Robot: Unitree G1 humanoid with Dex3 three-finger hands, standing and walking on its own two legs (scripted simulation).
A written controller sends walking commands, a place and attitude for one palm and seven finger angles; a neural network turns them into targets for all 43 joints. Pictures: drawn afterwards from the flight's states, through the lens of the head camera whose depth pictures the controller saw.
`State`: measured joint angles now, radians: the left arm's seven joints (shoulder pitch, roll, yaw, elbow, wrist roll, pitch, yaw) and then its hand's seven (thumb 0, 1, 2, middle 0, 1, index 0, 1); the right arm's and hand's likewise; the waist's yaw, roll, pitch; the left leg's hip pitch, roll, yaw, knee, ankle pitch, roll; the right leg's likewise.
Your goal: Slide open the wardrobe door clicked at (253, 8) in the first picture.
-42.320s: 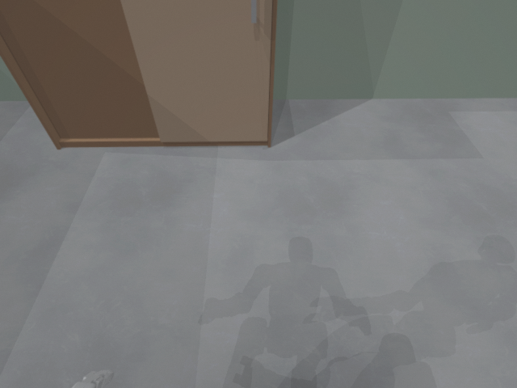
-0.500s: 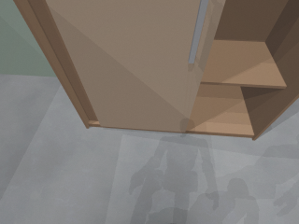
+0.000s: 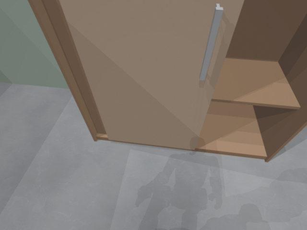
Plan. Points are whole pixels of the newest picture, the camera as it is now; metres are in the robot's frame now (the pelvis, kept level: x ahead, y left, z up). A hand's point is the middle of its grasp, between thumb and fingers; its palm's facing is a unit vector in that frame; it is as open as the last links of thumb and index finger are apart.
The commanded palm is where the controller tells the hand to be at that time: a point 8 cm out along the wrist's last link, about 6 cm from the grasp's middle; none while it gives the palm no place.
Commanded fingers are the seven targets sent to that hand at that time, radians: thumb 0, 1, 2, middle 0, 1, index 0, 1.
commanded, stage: let the arm hang, fingers relaxed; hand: right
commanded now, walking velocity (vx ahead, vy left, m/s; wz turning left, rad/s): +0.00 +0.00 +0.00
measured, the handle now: (209, 46) +0.73 -0.15 +0.10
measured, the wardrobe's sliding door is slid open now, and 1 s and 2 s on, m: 0.51 0.51 0.51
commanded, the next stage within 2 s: look to check the result in 0.02 s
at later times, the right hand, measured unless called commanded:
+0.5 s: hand out of the picture +0.02 -0.19 -0.18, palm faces -0.04 +0.97 -0.24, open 7.4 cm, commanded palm none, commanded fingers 0.00 -0.90 -0.90 0.20 0.30 0.20 0.30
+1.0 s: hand out of the picture +0.05 -0.20 -0.17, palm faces -0.04 +0.97 -0.26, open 7.4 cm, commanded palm none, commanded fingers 0.00 -0.90 -0.90 0.20 0.30 0.20 0.30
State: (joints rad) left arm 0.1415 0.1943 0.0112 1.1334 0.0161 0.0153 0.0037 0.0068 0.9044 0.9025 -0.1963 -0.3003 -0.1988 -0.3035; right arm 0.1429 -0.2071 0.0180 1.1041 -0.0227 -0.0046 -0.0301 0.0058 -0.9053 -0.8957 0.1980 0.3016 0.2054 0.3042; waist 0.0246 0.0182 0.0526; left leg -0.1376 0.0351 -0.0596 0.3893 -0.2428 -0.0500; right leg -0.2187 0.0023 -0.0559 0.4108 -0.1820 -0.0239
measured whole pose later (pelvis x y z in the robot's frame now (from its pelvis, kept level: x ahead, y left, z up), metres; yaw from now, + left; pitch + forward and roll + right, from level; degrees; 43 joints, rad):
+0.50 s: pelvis +0.00 +0.00 +0.00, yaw +0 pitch -1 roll +0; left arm 0.17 0.19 0.01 1.16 0.01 0.01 0.01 0.01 0.90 0.90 -0.20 -0.30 -0.20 -0.30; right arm 0.21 -0.22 0.01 1.15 -0.02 0.00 -0.03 0.01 -0.91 -0.90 0.20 0.30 0.20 0.30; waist 0.01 0.01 0.07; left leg -0.12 0.04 -0.06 0.37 -0.24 -0.05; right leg -0.20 0.00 -0.06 0.39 -0.18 -0.02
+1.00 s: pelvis +0.01 +0.01 +0.00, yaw +0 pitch -1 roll +0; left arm 0.13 0.23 0.02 1.16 0.01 0.01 0.01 0.01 0.90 0.90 -0.20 -0.30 -0.20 -0.30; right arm 0.17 -0.25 0.00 1.14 -0.02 -0.01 -0.03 0.01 -0.91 -0.90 0.20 0.30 0.21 0.30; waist 0.02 0.02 0.06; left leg -0.10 0.03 -0.05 0.35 -0.23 -0.04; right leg -0.18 -0.01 -0.05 0.37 -0.17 -0.01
